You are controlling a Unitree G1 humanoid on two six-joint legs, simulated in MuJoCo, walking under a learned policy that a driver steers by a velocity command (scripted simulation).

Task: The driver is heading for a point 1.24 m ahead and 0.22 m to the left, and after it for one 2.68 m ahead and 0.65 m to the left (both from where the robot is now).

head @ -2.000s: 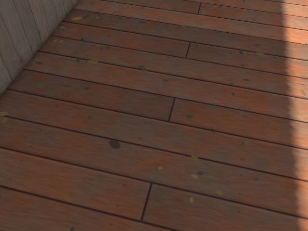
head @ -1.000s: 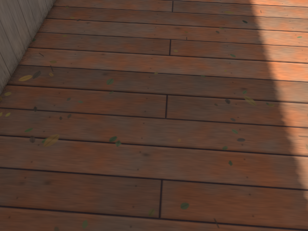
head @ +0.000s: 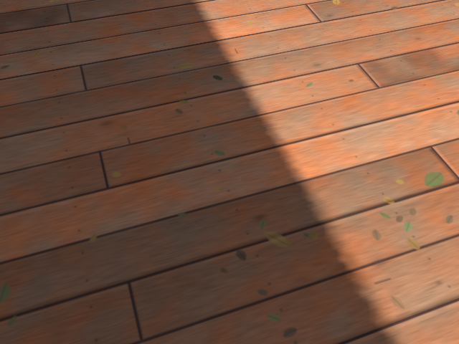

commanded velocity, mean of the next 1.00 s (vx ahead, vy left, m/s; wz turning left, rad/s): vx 0.50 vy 0.00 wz -0.02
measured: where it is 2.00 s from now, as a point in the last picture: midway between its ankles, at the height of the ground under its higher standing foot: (223, 177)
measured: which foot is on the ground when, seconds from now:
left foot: down 0.00-0.28, up 0.30-0.78, down 0.80-1.00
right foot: up 0.00-0.26, down 0.28-0.82, up 0.84-1.00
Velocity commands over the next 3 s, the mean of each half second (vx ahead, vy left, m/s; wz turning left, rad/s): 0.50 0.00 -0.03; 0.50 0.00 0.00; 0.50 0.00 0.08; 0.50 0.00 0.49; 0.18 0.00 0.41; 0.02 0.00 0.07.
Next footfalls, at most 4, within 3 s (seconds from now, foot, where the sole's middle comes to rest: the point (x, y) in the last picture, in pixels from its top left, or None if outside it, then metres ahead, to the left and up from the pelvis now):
0.28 right None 0.33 -0.15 -0.78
0.80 left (192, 298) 0.62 0.09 -0.78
1.32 right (263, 215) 0.92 -0.15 -0.78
1.88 left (185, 159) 1.18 0.12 -0.78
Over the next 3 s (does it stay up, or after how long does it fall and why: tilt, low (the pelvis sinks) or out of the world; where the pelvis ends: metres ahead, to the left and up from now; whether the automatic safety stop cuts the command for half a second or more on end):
stays up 1.32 0.12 -0.01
